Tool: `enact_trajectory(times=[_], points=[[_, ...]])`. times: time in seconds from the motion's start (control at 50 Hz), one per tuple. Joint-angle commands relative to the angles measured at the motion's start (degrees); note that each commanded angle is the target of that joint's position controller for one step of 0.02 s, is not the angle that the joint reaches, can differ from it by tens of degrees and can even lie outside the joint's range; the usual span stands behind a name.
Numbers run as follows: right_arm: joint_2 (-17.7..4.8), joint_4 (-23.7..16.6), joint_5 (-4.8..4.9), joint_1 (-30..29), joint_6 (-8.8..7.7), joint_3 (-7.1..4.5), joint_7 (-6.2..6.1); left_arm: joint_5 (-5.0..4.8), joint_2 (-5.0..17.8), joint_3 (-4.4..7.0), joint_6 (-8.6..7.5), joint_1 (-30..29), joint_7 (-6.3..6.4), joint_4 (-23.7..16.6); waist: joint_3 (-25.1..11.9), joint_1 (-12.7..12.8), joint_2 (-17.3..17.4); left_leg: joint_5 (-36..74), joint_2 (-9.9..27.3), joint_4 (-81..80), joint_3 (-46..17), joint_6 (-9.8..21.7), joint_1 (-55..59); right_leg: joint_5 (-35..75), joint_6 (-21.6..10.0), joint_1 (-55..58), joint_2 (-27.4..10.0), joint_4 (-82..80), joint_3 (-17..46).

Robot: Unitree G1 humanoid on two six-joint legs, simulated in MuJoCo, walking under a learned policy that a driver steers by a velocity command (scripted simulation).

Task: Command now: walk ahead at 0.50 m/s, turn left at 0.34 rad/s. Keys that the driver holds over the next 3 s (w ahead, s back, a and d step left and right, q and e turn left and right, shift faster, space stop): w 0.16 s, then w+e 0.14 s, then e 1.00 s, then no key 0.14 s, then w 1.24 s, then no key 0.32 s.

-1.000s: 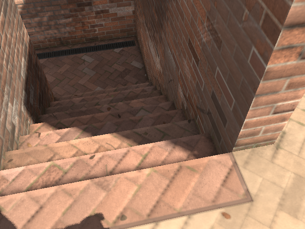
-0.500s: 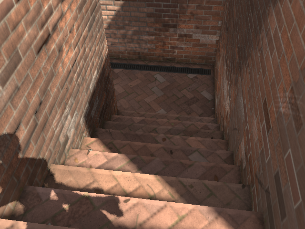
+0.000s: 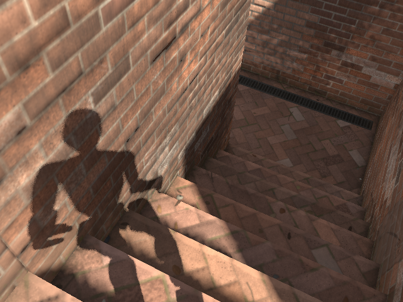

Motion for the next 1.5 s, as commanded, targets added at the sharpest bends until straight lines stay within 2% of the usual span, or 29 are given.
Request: enact_trajectory(times=[0.02,0.1,0.14,0.2,0.28,0.38,0.44,0.48,0.5,0.54,0.56,0.58,0.62,0.66,0.7,0.72,0.82,0.9,1.04,1.06,1.1,1.14,1.16,1.18,1.2,1.24,1.3,1.4,1.5], points=[[-7.1,-2.6,-1.12,1.3,-1.51,-1.77,-0.37,0.95,6.7,1.98,0.24,5.1,0.56,-2.4,-8.0,1.0,4.7,5.0,14.4,-17.4,-20.8,9.3,11.6,5.3,0.1,-7.6,-3.9,-3.8,3.9],[-9.3,1.2,-1.37,6.9,-1.64,-2.42,-1.67,1.50,2.9,0.69,1.50,2.8,0.62,-2.8,-8.9,-0.6,2.2,14.9,13.1,-15.8,-15.0,10.8,11.4,14.0,1.9,-9.0,-1.2,-7.7,1.1],[-8.9,2.6,-1.96,9.1,-2.20,-2.05,-1.67,1.32,3.5,0.94,1.40,3.0,0.09,-2.7,-7.8,-0.6,2.4,15.0,16.0,-13.0,-18.2,11.2,12.0,18.1,0.7,-13.2,-1.0,-5.2,3.3],[-7.6,5.0,-0.18,12.8,-3.86,-1.21,-2.57,-0.69,6.3,2.23,1.12,-3.7,-0.85,-6.1,-3.2,-1.9,7.1,3.2,15.8,-9.7,-18.5,6.7,18.9,26.3,-1.5,-24.3,-0.7,-14.9,8.2],[-6.8,6.5,-1.16,11.6,-4.14,-0.44,-4.44,1.74,1.6,1.56,1.74,-0.9,-2.98,-6.0,-2.9,-0.7,7.8,-2.3,11.5,-0.9,-8.8,4.3,3.5,51.3,-1.7,-9.5,3.0,-25.3,6.2],[-5.5,6.2,-1.26,14.0,-2.63,0.12,-4.61,2.69,0.4,0.81,3.37,-4.1,-3.99,-9.4,-0.9,-4.6,5.6,10.4,13.7,14.5,-8.2,4.7,5.5,45.1,-1.3,-13.5,5.8,-30.9,7.2],[-7.2,6.5,-0.18,14.7,-0.59,-0.48,-6.11,1.21,0.0,0.28,3.90,-5.1,-5.36,-10.1,-0.2,-6.8,5.6,10.6,15.5,22.2,-9.7,4.1,6.7,43.3,0.5,-13.5,3.6,-36.2,5.5],[-7.9,5.2,0.20,10.3,0.28,-0.65,-6.11,1.48,2.2,1.28,4.22,2.0,-5.08,-7.6,-2.3,-2.8,7.0,16.9,16.1,30.3,-8.9,3.1,0.3,38.6,0.3,-4.1,5.0,-29.7,0.3],[-5.6,3.9,0.47,7.4,1.02,0.18,-6.36,-0.26,3.0,1.53,3.16,8.1,-4.72,-5.3,-0.9,-1.6,4.3,15.8,15.1,37.3,-6.3,0.2,3.7,37.8,-0.7,-2.3,1.6,-46.9,1.5],[-8.8,6.5,0.26,2.6,-1.06,-0.17,-5.86,1.50,5.8,3.12,2.53,29.0,-3.33,1.7,-7.8,12.0,-4.2,5.9,5.9,72.2,2.4,-3.7,-12.6,65.4,-5.8,33.4,3.8,-50.2,-4.2],[-0.8,4.9,-0.61,12.4,-2.25,1.47,-4.71,2.91,10.7,2.06,2.36,25.5,-2.91,0.3,-12.9,2.4,-18.6,-48.4,-1.2,101.6,1.7,-9.5,-34.8,108.3,-14.1,51.7,-10.3,-30.1,13.5],[-3.8,2.8,0.92,13.1,-3.64,2.28,-3.99,2.71,9.5,1.84,3.28,24.7,-2.69,-1.4,-24.4,3.9,-16.1,-45.7,-1.7,106.2,-9.2,-12.8,-38.4,116.3,-22.5,58.4,-16.0,-28.3,26.6],[-5.4,-0.3,0.38,3.8,-1.89,1.91,-5.28,0.10,7.5,0.47,6.60,13.6,-0.83,-4.4,-17.6,0.9,2.2,-34.5,3.7,99.8,-5.3,-13.0,-40.4,84.0,-21.7,40.2,-15.6,-35.8,24.2],[-3.9,-3.1,1.18,-2.0,1.07,2.59,-7.30,0.92,9.0,0.09,6.91,6.4,0.33,-5.8,-8.3,-3.1,7.1,-24.0,6.4,90.9,-8.5,-11.7,-39.9,51.9,-23.4,18.4,-19.0,-42.5,33.2],[-3.0,-3.0,-0.17,-1.2,3.13,2.05,-8.16,2.08,8.1,-0.59,5.71,5.3,-0.07,-7.4,-5.3,-4.3,4.4,-19.7,4.0,90.6,-5.5,-9.5,-35.6,55.0,-19.4,7.8,-12.4,-41.8,28.8],[-5.2,-2.1,0.25,1.0,3.26,0.77,-8.41,1.00,6.1,-1.46,5.20,6.8,0.51,-7.5,-5.6,-4.3,3.9,-9.8,4.0,83.3,-6.7,-9.4,-37.5,48.6,-15.2,8.8,-6.3,-37.9,23.1],[4.5,-9.5,-2.56,-9.0,4.40,3.61,-6.28,0.53,-0.7,-4.27,8.29,9.9,5.50,-7.8,-7.5,-2.8,-3.5,6.4,1.1,59.0,-4.9,-12.3,-38.4,40.4,-12.5,12.1,0.9,-34.0,21.8],[0.2,-8.3,-2.51,-7.2,2.44,1.62,-4.46,1.44,5.3,-2.03,8.29,2.2,6.08,-11.9,-13.6,-4.2,-5.3,14.6,1.1,51.4,-7.1,-12.6,-25.6,47.4,-12.6,14.4,-2.0,-32.2,27.6],[-1.2,-8.8,-1.21,-14.7,0.05,1.15,-2.22,0.74,4.7,-0.52,9.05,-0.8,4.91,-17.3,-6.7,-0.1,-8.5,-0.9,1.6,38.1,-8.6,-10.2,-20.9,47.2,-16.8,17.3,-1.9,-32.4,36.9],[-0.2,-9.5,-0.75,-17.9,0.09,1.65,-2.20,-1.13,3.0,-0.52,9.62,0.2,4.45,-17.1,-2.9,1.4,-8.1,-8.7,-0.3,24.1,-5.5,-10.5,-18.0,44.6,-15.1,15.1,1.7,-34.6,33.7],[-2.7,-5.1,-1.09,-6.1,-0.34,0.10,-0.72,0.68,4.6,-0.26,9.54,-8.5,3.75,-19.9,-7.9,-4.3,-12.0,1.7,0.6,25.1,-5.3,-9.1,6.3,41.3,-13.2,2.6,1.8,-34.2,35.8],[-2.5,-1.8,-1.04,2.7,-0.25,-0.86,-0.96,-0.73,-0.2,-1.09,9.48,-6.4,2.94,-20.4,-6.0,-6.9,-1.7,9.4,1.1,-0.3,-7.2,-5.2,20.7,19.3,-8.4,-3.2,11.4,-26.2,30.4],[-6.6,-1.2,-2.08,5.4,0.11,-1.42,-0.69,-0.80,-4.4,-1.86,9.19,0.6,2.56,-20.3,-12.3,-2.6,16.3,37.1,16.6,-0.3,-25.8,4.4,32.7,-16.9,-2.8,-12.1,18.2,-9.9,26.0],[-6.6,-0.2,-2.39,11.7,1.07,-1.51,-0.58,0.09,-0.3,-0.27,8.51,2.4,2.32,-18.0,-12.0,-4.0,15.1,47.8,23.7,1.1,-34.3,10.5,36.0,-30.2,1.5,-23.5,22.3,5.1,26.7],[-9.6,-0.2,-2.30,11.4,1.09,-2.47,0.11,-1.39,3.9,1.90,7.53,-1.4,2.12,-19.4,-9.5,-3.0,14.1,40.3,27.0,-4.7,-40.9,14.8,31.8,-28.0,4.2,-30.3,20.7,16.0,22.9],[-5.7,-1.3,-1.48,2.9,1.50,-1.35,-0.95,-2.51,6.5,2.74,9.10,-8.2,3.56,-19.3,-0.7,-2.6,13.3,20.1,22.7,-8.7,-30.5,13.4,18.4,-15.0,5.5,-34.8,14.6,27.6,13.8],[-4.3,-2.7,-1.87,-6.1,2.75,1.24,-3.32,-1.66,2.0,1.22,11.55,-3.4,2.77,-17.8,-1.8,2.9,7.1,13.2,15.0,-8.9,-14.8,8.5,0.1,1.1,5.6,-22.6,13.3,40.0,6.3],[-5.8,-0.3,-2.31,0.1,3.16,2.64,-6.33,0.15,-3.3,-2.57,11.21,-6.1,2.27,-19.4,-6.3,-0.7,7.0,1.2,14.9,-7.7,-9.9,7.4,7.2,14.1,6.0,-23.5,8.0,16.7,4.0],[-7.1,6.6,-0.15,9.7,1.52,1.17,-2.94,-0.18,-5.0,-3.24,9.37,-0.2,-0.59,-13.9,-5.4,-3.2,12.7,-32.0,15.4,-18.0,-10.3,6.7,-5.3,-1.7,1.5,11.2,6.0,-20.5,-5.1]])
Next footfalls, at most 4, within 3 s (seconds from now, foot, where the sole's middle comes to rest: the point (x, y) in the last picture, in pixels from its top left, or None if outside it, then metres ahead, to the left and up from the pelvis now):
0.54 right None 0.34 -0.16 -0.95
1.12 left None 0.46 0.06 -0.95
1.58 right None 0.34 -0.13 -0.95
2.16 left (211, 274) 0.68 -0.04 -1.14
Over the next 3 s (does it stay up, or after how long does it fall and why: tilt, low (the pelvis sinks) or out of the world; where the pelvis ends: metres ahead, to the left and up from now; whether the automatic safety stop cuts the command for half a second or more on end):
stays up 0.90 -0.33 -0.65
